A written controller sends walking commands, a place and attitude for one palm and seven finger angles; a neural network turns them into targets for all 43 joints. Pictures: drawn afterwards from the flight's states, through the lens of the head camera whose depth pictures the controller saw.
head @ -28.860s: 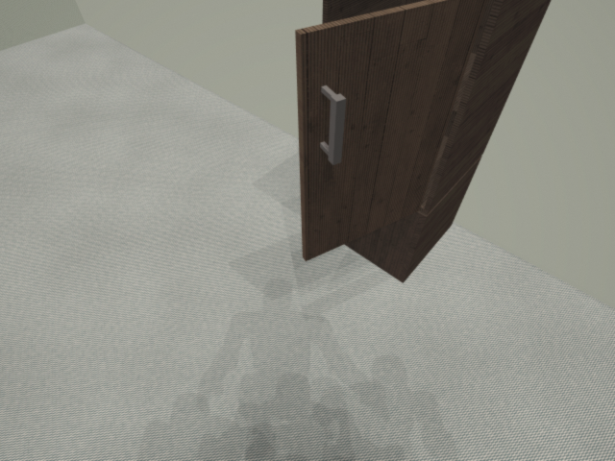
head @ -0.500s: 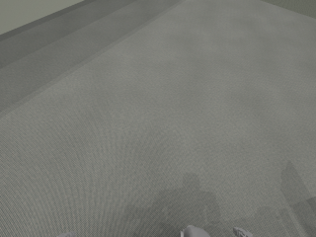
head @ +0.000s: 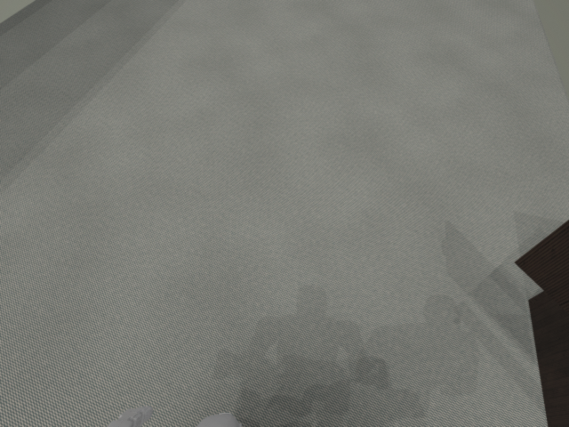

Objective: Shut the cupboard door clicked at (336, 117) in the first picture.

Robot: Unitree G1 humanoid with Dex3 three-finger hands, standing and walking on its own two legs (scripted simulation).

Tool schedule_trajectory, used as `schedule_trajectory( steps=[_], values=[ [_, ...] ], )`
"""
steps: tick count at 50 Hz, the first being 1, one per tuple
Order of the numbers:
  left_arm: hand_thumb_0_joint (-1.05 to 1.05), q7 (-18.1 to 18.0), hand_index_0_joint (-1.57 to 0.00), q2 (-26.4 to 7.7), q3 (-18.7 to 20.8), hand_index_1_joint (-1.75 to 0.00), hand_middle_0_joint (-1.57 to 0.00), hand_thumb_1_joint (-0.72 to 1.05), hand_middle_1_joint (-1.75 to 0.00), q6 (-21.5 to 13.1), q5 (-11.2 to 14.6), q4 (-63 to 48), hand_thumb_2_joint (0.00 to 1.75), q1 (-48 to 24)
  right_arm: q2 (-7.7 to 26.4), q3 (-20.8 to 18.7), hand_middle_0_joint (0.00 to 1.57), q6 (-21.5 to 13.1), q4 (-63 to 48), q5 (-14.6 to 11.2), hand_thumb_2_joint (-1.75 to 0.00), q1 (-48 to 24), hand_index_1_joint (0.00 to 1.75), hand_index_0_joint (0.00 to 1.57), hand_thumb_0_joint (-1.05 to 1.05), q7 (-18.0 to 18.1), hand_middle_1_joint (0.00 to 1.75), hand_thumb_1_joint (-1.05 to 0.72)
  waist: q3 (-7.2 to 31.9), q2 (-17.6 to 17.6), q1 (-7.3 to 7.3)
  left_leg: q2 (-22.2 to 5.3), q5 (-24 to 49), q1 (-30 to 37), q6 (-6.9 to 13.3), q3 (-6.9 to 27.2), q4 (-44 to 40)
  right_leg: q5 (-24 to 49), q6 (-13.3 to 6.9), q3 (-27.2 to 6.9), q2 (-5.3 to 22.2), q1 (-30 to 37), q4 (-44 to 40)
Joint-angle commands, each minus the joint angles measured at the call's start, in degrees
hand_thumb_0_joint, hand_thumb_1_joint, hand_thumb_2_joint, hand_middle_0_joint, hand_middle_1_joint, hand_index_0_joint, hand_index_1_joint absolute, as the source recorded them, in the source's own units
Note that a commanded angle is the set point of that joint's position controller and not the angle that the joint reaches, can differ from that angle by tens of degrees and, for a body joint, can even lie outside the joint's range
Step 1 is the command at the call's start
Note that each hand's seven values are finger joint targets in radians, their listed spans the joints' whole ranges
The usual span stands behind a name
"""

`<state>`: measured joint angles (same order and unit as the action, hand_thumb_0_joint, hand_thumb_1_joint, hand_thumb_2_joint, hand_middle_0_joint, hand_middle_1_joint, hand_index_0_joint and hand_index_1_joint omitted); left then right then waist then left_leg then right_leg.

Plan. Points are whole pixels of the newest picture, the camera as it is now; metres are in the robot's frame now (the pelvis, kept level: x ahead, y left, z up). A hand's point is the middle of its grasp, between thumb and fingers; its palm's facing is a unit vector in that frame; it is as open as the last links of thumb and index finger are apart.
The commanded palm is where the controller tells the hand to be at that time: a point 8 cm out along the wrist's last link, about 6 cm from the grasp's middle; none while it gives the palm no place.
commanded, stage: turn to face it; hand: left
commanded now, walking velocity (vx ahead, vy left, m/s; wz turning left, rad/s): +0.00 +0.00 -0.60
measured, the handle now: out of the picture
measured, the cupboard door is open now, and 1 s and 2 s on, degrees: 45 45 45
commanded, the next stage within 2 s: take the last steps up to it in 1.58 s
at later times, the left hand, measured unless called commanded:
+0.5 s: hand (196, 385) +0.19 +0.15 -0.15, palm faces -0.30 -0.92 -0.27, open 7.4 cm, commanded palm none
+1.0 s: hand (237, 340) +0.26 +0.09 -0.15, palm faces -0.57 -0.79 -0.23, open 7.4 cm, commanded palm none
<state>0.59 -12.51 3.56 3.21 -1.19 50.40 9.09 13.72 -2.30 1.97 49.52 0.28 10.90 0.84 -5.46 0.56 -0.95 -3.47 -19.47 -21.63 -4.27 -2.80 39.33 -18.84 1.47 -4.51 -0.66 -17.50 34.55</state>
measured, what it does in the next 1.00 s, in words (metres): steps on the spot, turning right: left foot, then right foot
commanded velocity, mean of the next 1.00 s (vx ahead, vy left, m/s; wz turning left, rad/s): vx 0.00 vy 0.00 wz -0.60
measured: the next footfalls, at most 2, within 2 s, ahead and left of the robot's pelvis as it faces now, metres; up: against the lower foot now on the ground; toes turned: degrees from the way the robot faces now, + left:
left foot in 0.02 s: +0.06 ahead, +0.13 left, +0.00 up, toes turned +3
right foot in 0.34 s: +0.03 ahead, -0.13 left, +0.00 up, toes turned -19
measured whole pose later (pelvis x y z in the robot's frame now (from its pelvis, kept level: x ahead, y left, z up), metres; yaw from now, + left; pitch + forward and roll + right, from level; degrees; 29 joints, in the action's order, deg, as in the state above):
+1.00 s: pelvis +0.05 -0.01 +0.00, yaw -36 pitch +1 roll -2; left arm 2.7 -14.1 4.7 3.9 -1.0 50.2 6.8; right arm 13.2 -2.0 1.5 50.6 1.6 13.5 0.8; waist -6.1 -2.0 -0.8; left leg -10.7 -20.3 -14.2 -2.4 -13.4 34.9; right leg -21.4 1.1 4.7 1.2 -19.5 40.5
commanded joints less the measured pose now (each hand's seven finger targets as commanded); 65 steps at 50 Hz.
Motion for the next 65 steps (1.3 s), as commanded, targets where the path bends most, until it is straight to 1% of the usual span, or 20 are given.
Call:
schedule_trajectory(
  steps=[1,6,12,15,16,17,18,22,31,32,33,34,39,46,49,50,51,52,57,65],
  values=[
    [0.0,0.02,-0.2,-5.88,1.86,-0.3,-0.2,0.9,-0.3,-0.61,0.83,-7.15,0.9,-1.05,15.28,-3.04,0.2,-2.14,-2.57,1.61,-0.9,10.11,0.3,0.2,0.0,1.24,0.3,-0.9,10.79,-19.1,-2.3,-24.01,19.58,17.9,12.24,23.51,-22.14,-18.05,-0.04,3.88,-2.61,-14.77,20.85],
    [0.0,1.58,-0.2,-5.33,2.17,-0.3,-0.2,0.9,-0.3,-0.31,0.34,-5.51,0.9,-3.58,10.08,-1.83,0.2,-2.23,-3.76,1.9,-0.9,3.68,0.3,0.2,0.0,1.73,0.3,-0.9,7.97,-11.74,-0.15,-17.22,35.25,16.87,12.09,5.44,-16.8,-10.78,1.55,4.82,2.82,-14.78,29.62],
    [0.0,1.97,-0.2,-4.15,1.6,-0.3,-0.2,0.9,-0.3,-0.51,0.09,-5.92,0.9,-5.23,10.94,-2.96,0.2,-1.43,-1.81,1.74,-0.9,5.59,0.3,0.2,0.0,1.07,0.3,-0.9,8.07,-13.38,-1.89,-17.32,32.28,16.59,10.58,-1.27,-13.99,-7.25,0.11,10.33,0.79,-5.34,10.23],
    [0.0,1.69,-0.2,-5.61,2.04,-0.3,-0.2,0.9,-0.3,-1.12,-0.04,-4.48,0.9,-0.07,11.53,-3.47,0.2,-1.08,-2.19,1.23,-0.9,2.97,0.3,0.2,0.0,0.62,0.3,-0.9,9.08,-10.74,1.36,-15.73,24.37,11.72,6.6,-4.81,-6.8,6.27,-1.2,11.57,0.09,5.78,-5.67],
    [0.0,1.24,-0.2,-8.76,2.63,-0.3,-0.2,0.9,-0.3,-1.56,-0.3,-3.23,0.9,3.81,10.32,-3.39,0.2,-0.99,-2.73,0.78,-0.9,2.43,0.3,0.2,0.0,0.25,0.3,-0.9,10.4,-4.36,3.37,-13.26,17.38,5.48,3.94,-6.6,0.87,13.22,-3.13,6.09,4.29,14.21,-10.78],
    [0.0,0.34,-0.2,-14.88,3.75,-0.3,-0.2,0.9,-0.3,-2.42,-0.77,-2.47,0.9,6.84,5.38,-2.26,0.2,-0.8,-5.2,0.4,-0.9,1.02,0.3,0.2,0.0,-0.14,0.3,-0.9,10.63,13.66,4.89,-4.53,-10.53,-10.03,0.41,-10.07,13.79,28.65,-8.97,-13.35,18.77,22.99,-14.16],
    [0.0,-0.36,-0.2,-16.86,3.86,-0.3,-0.2,0.9,-0.3,-2.31,0.2,-1.61,0.9,9.62,5.88,-1.76,0.2,-0.06,-6.78,0.32,-0.9,-2.35,0.3,0.2,0.0,0.26,0.3,-0.9,9.62,12.1,6.72,-2.01,-18.48,-12.99,0.14,-2.38,22.87,36.97,-14.41,-17.6,23.96,17.71,-14.01],
    [0.0,-1.52,-0.2,-11.39,2.81,-0.3,-0.2,0.9,-0.3,-1.73,-0.18,-4.72,0.9,-1.97,6.42,-1.9,0.2,0.12,-3.99,0.58,-0.9,-0.77,0.3,0.2,0.0,0.33,0.3,-0.9,7.56,9.54,0.73,-3.65,-6.66,-11.21,-0.26,2.71,25.86,24.04,-12.42,-9.57,15.33,9.25,-13.64],
    [0.0,-0.89,-0.2,-12.03,3.16,-0.3,-0.2,0.9,-0.3,-1.28,0.0,-4.38,0.9,-2.7,4.97,-1.39,0.2,-1.08,-3.06,0.11,-0.9,5.01,0.3,0.2,0.0,0.74,0.3,-0.9,10.06,8.04,-1.41,1.29,4.02,6.7,0.39,0.22,-8.76,24.69,-8.33,-11.99,10.48,2.67,-6.5],
    [0.0,-0.76,-0.2,-10.04,2.7,-0.3,-0.2,0.9,-0.3,-1.03,0.38,-4.73,0.9,-3.1,7.28,-1.76,0.2,-1.7,-2.43,0.32,-0.9,7.31,0.3,0.2,0.0,0.85,0.3,-0.9,11.39,1.91,-2.26,-2.86,7.78,13.14,1.71,4.44,-17.39,17.42,-5.18,-8.55,6.34,-2.02,-1.67],
    [0.0,-0.17,-0.2,-6.2,2.04,-0.3,-0.2,0.9,-0.3,-0.66,0.98,-5.79,0.9,-0.12,13.46,-2.71,0.2,-2.17,-2.85,1.42,-0.9,7.62,0.3,0.2,0.0,1.06,0.3,-0.9,11.93,-15.82,-1.41,-16.85,14.95,19.72,7.24,18.17,-21.09,-3.25,-1.34,-0.95,-1.96,-12.6,9.68],
    [0.0,0.17,-0.2,-6.91,1.85,-0.3,-0.2,0.9,-0.3,-0.95,0.54,-6.75,0.9,-1.0,15.33,-2.92,0.2,-1.81,-3.72,1.6,-0.9,8.46,0.3,0.2,0.0,1.29,0.3,-0.9,10.65,-17.59,-2.32,-24.78,19.18,16.32,13.26,23.18,-22.16,-17.72,-0.36,3.04,-1.94,-14.13,22.66],
    [0.0,1.62,-0.2,-5.93,2.31,-0.3,-0.2,0.9,-0.3,-0.24,0.21,-4.65,0.9,-2.63,9.74,-1.63,0.2,-2.28,-4.39,1.82,-0.9,3.18,0.3,0.2,0.0,1.79,0.3,-0.9,7.35,-10.97,0.03,-16.35,36.09,16.47,11.62,5.16,-17.16,-9.18,1.64,4.23,2.34,-15.49,31.31],
    [0.0,2.04,-0.2,-4.23,1.68,-0.3,-0.2,0.9,-0.3,-0.39,0.09,-5.36,0.9,-4.82,11.32,-3.03,0.2,-1.46,-2.12,1.79,-0.9,4.99,0.3,0.2,0.0,0.98,0.3,-0.9,8.31,-13.86,-1.6,-17.17,31.58,16.69,10.53,-1.81,-14.15,-6.85,0.34,10.22,1.03,-6.12,10.77],
    [0.0,1.71,-0.2,-6.2,2.0,-0.3,-0.2,0.9,-0.3,-1.07,-0.02,-3.82,0.9,0.29,11.71,-3.37,0.2,-1.03,-2.33,1.26,-0.9,2.75,0.3,0.2,0.0,0.46,0.3,-0.9,8.97,-10.83,1.48,-15.69,22.94,10.2,6.36,-5.21,-6.73,6.13,-1.23,11.45,0.2,6.28,-5.07],
    [0.0,1.24,-0.2,-9.64,2.71,-0.3,-0.2,0.9,-0.3,-1.65,-0.34,-2.68,0.9,4.6,10.16,-3.31,0.2,-0.95,-2.95,0.76,-0.9,2.39,0.3,0.2,0.0,0.1,0.3,-0.9,11.07,-2.88,3.65,-12.79,14.47,3.12,3.39,-7.08,2.09,13.07,-3.43,4.51,5.67,15.71,-11.13],
    [0.0,0.26,-0.2,-16.04,3.96,-0.3,-0.2,0.9,-0.3,-2.4,-0.7,-1.76,0.9,7.81,5.3,-1.97,0.2,-0.85,-6.01,0.44,-0.9,-0.57,0.3,0.2,0.0,-0.15,0.3,-0.9,9.82,16.59,5.68,-3.16,-15.21,-12.72,-0.07,-9.75,15.58,29.34,-9.91,-16.46,20.36,21.72,-14.59],
    [0.0,-0.45,-0.2,-17.64,3.85,-0.3,-0.2,0.9,-0.3,-2.31,0.34,-0.84,0.9,10.83,6.81,-1.64,0.2,0.06,-7.2,0.48,-0.9,-2.66,0.3,0.2,0.0,0.23,0.3,-0.9,9.49,12.57,7.03,-2.12,-18.73,-13.1,-0.08,-1.39,23.9,36.14,-14.52,-19.38,24.94,15.63,-14.44],
    [0.0,-1.55,-0.2,-11.01,2.49,-0.3,-0.2,0.9,-0.3,-2.28,0.05,-3.7,0.9,-0.59,6.0,-1.57,0.2,0.03,-3.13,0.58,-0.9,-0.16,0.3,0.2,0.0,0.27,0.3,-0.9,9.94,8.69,0.8,-2.86,-5.09,-10.72,-0.78,1.94,24.72,32.67,-11.93,-7.4,13.93,11.41,-11.48],
    [0.0,-0.99,-0.2,-12.35,2.89,-0.3,-0.2,0.9,-0.3,-1.75,-0.31,-2.95,0.9,-1.03,4.38,-1.28,0.2,-0.56,-2.82,0.25,-0.9,2.45,0.3,0.2,0.0,0.49,0.3,-0.9,8.52,8.57,0.01,1.43,-1.03,0.8,0.26,-0.41,0.46,26.13,-10.81,-11.31,11.98,5.15,-10.05]
  ],
)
